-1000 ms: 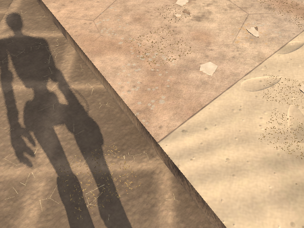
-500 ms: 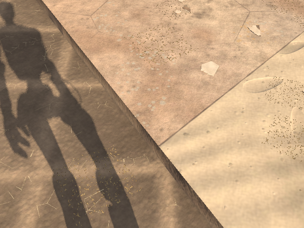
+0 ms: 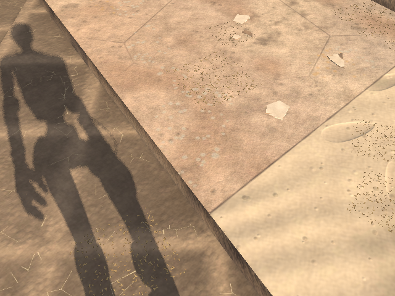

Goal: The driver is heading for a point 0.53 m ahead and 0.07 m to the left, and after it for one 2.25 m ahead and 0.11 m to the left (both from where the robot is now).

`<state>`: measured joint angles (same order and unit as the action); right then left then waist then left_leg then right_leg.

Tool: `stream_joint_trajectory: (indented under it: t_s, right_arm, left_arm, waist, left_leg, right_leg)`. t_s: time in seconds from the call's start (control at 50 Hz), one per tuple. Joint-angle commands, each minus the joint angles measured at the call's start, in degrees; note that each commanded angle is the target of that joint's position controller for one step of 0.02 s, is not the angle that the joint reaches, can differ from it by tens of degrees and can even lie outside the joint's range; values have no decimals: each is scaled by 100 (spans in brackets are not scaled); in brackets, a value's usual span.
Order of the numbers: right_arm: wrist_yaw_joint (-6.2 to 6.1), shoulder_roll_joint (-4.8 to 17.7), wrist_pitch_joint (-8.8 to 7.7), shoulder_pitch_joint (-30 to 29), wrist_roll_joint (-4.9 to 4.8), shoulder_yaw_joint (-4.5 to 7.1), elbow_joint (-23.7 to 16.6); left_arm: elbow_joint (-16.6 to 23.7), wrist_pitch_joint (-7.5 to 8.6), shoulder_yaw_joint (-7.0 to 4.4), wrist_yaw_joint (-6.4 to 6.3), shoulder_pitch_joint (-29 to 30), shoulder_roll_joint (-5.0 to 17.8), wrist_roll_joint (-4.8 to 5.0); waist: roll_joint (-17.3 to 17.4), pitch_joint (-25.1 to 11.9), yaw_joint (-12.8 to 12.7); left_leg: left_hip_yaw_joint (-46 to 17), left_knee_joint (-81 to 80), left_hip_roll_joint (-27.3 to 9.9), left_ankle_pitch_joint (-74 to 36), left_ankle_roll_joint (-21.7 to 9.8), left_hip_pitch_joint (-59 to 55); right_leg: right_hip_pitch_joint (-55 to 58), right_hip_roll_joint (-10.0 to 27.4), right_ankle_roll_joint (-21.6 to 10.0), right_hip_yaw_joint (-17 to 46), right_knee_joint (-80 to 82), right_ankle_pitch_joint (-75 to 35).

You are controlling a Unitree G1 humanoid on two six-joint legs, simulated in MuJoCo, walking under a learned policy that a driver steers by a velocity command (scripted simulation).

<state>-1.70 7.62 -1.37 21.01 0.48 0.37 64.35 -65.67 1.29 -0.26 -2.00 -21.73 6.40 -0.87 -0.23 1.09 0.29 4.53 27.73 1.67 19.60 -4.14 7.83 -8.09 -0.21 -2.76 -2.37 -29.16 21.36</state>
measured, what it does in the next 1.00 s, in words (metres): walks ahead: left foot, then left foot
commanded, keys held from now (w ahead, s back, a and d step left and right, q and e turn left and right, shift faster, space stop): w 0.02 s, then no key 0.62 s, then w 0.36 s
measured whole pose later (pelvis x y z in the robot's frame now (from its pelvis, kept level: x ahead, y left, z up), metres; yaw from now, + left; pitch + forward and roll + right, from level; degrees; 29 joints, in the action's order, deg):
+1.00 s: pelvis +0.18 +0.03 -0.02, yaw -1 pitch -2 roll +0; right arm 0.8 9.5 -4.9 16.5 0.7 3.6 57.9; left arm -66.7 2.8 -2.0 -0.5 -30.1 9.6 -1.1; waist -3.3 3.2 -0.1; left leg 7.5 37.8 0.7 18.1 -4.8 17.1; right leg -4.2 2.4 -2.1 -2.2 -45.8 27.9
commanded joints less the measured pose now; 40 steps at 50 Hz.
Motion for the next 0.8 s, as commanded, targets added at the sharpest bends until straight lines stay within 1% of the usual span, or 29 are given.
stream_joint_trajectory:
  t_s: [0.02, 0.04, 0.06, 0.08, 0.1, 0.12, 0.14, 0.16, 0.18, 0.2, 0.22, 0.26, 0.3, 0.34, 0.36, 0.4, 0.42, 0.44, 0.46, 0.48, 0.5, 0.52, 0.58, 0.62, 0.66, 0.7, 0.72, 0.76, 0.8]
  right_arm:
    - [24, 605, -64, 972, -8, 167, 10]
    - [5, 735, -90, 1179, 9, 218, 76]
    - [-5, 786, -114, 1199, 41, 233, 95]
    - [-11, 722, -155, 1131, 81, 211, 87]
    - [-18, 651, -191, 976, 100, 181, 60]
    - [-17, 596, -197, 694, 66, 152, 2]
    - [-8, 509, -197, 376, 23, 116, -76]
    - [5, 412, -221, 230, -4, 85, -187]
    - [-9, 164, -215, 249, -33, 18, -258]
    - [-43, 218, -136, 192, -36, 22, -225]
    - [-46, 166, -74, 139, -2, 19, -237]
    - [0, 82, -26, 119, 18, 1, -214]
    - [18, 24, 34, 194, 0, -21, -163]
    - [-9, 20, 85, 185, -49, -36, -124]
    - [-33, 43, 102, 128, -72, -36, -128]
    - [-75, -101, 120, 125, -76, -78, -63]
    - [-67, 13, 96, 141, -43, -67, -50]
    - [-59, 271, 52, 119, 9, -31, -86]
    - [-47, 509, 38, 55, 3, 13, -63]
    - [-41, 461, 47, -117, -15, 13, -65]
    - [-35, 342, 57, -165, -19, -4, -69]
    - [-44, 307, 47, -163, -15, -10, -75]
    - [-102, 350, -5, -76, -50, -5, -20]
    - [-105, 384, -18, -108, -55, 7, -27]
    - [-100, 360, -11, -86, -46, 6, -6]
    - [-71, 470, 16, -65, -25, 79, -4]
    - [-36, 484, 27, -46, -7, 115, -19]
    - [51, 391, -3, -223, 12, 128, -178]
    - [141, 226, -101, -689, 79, 102, -513]
  left_arm:
    - [366, 108, -61, 80, 49, 251, -46]
    - [488, 170, -30, 100, 238, 111, -96]
    - [576, 233, -33, 105, 321, 129, -123]
    - [583, 289, -55, 101, 259, 181, -83]
    - [507, 327, -65, 96, 6, 164, -25]
    - [372, 349, -58, 92, -377, 78, 37]
    - [232, 362, -71, 82, -768, 65, 66]
    - [164, 381, -159, 54, -1109, 395, 31]
    - [71, 354, -266, 24, -1483, 825, 25]
    - [78, 335, -157, -2, -1539, 543, -42]
    - [156, 322, -81, -21, -1245, 424, -70]
    - [279, 292, 4, -84, -746, 408, -81]
    - [331, 273, 72, -125, -456, 393, -52]
    - [308, 258, 98, -133, -440, 421, -31]
    - [280, 243, 101, -134, -468, 442, -17]
    - [234, 209, 84, -124, -429, 476, 49]
    - [229, 191, 62, -108, -443, 483, 72]
    - [250, 183, 33, -93, -517, 499, 66]
    - [195, 153, 42, -81, -829, 293, 62]
    - [92, 107, 77, -100, -929, 136, 32]
    - [76, 83, 58, -121, -856, 213, 2]
    - [70, 79, 28, -119, -807, 314, 4]
    - [79, 75, 8, -95, -725, 342, 42]
    - [53, 62, 9, -101, -702, 329, 41]
    - [16, 40, 16, -101, -722, 299, 23]
    - [-3, 15, -46, -80, -773, 399, -9]
    - [11, 13, -70, -58, -781, 427, -20]
    - [20, 39, -127, -21, -975, 547, -5]
    - [-66, 83, -247, -25, -1360, 905, 15]
  waist:
    - [527, 1302, 320]
    - [792, 1277, 386]
    - [799, 1241, 346]
    - [652, 1101, 248]
    - [515, 870, 84]
    - [417, 644, -142]
    - [338, 504, -354]
    - [-179, 407, -432]
    - [-1088, 250, -548]
    - [-959, 205, -588]
    - [-550, 324, -381]
    - [-309, 388, -96]
    - [-480, 339, 88]
    - [-573, 234, 104]
    - [-610, 200, 92]
    - [-590, 165, 192]
    - [-516, 119, 192]
    - [-325, 92, 105]
    - [149, 226, -81]
    - [402, 464, -73]
    - [422, 629, -4]
    - [324, 636, 23]
    - [187, 282, -5]
    - [85, 208, -24]
    - [41, 158, -41]
    - [-25, 319, -69]
    - [-155, 517, -73]
    - [-463, 1112, -193]
    - [-979, 1529, -366]
  left_leg:
    - [-1913, -1257, -1187, 2393, -764, 80]
    - [-2463, -1557, -1631, 1830, -983, -283]
    - [-2711, -1514, -1960, 557, -1163, -374]
    - [-2558, -1293, -2030, -903, -1194, -448]
    - [-2179, -1007, -1937, -2095, -1081, -459]
    - [-1701, -755, -1695, -2516, -822, -170]
    - [-1204, -462, -1326, -2476, -488, 386]
    - [-513, 321, -725, -2216, -152, 918]
    - [102, 1457, -108, -514, 161, 1608]
    - [43, 2165, -103, 1203, 217, 1803]
    - [-203, 2419, -221, 1471, 223, 1845]
    - [-368, 2220, -393, 1001, 252, 1630]
    - [-260, 1621, -361, 539, 329, 1209]
    - [-103, 1048, -234, 236, 355, 866]
    - [-64, 755, -211, 42, 358, 739]
    - [-88, -80, -309, -1105, 343, 121]
    - [-231, -255, -460, -1805, 311, -274]
    - [-511, -250, -775, -2614, 278, -592]
    - [-633, -9, -946, -3140, 126, -491]
    - [-661, 4, -953, -3035, 50, -201]
    - [-681, -105, -910, -2818, 74, -6]
    - [-670, -182, -879, -2859, 86, 20]
    - [-655, -235, -859, -3137, 73, -168]
    - [-653, -266, -860, -3167, 49, -206]
    - [-630, -358, -799, -2644, 22, -192]
    - [-509, -210, -556, -1073, -123, 32]
    - [-463, -102, -445, -63, -201, 294]
    - [-404, 235, -285, 1095, -229, 1253]
    - [159, 1166, -126, 867, -159, 2426]
  right_leg:
    - [-1918, 117, -374, 259, -236, 1149]
    - [-2225, -6, -289, -164, -802, 450]
    - [-2297, 50, -266, -270, -970, 220]
    - [-2150, 122, -252, -216, -931, 224]
    - [-1750, 139, -239, -200, -667, 147]
    - [-991, 111, -249, -221, -148, -289]
    - [-60, 98, -265, -95, 256, -872]
    - [609, 554, -345, 599, 509, -1972]
    - [1291, 1439, -754, 1562, 807, -3952]
    - [1270, 2106, -1134, 1937, 944, -5487]
    - [1083, 2033, -1198, 1614, 916, -5781]
    - [793, 1696, -966, 1089, 1025, -5628]
    - [617, 1320, -693, 599, 1022, -5677]
    - [577, 1132, -563, 324, 854, -5865]
    - [549, 1107, -531, 295, 777, -5781]
    - [202, 1027, -345, 242, 673, -4964]
    - [-48, 923, -200, 252, 688, -4059]
    - [-365, 761, -101, 251, 753, -2820]
    - [-426, 562, -65, 214, 990, -1927]
    - [-286, 515, -43, 196, 1094, -1679]
    - [-188, 521, -36, 209, 1035, -1774]
    - [-90, 565, -32, 231, 931, -2107]
    - [268, 627, 1, 228, 921, -2528]
    - [371, 637, 20, 212, 947, -2535]
    - [426, 588, 1, 178, 1022, -1990]
    - [284, 419, -172, 130, 924, -494]
    - [113, 439, -308, 249, 926, 255]
    - [2, 778, -607, 846, 1195, 1399]
    - [533, 1621, -1035, 1821, 1766, 1551]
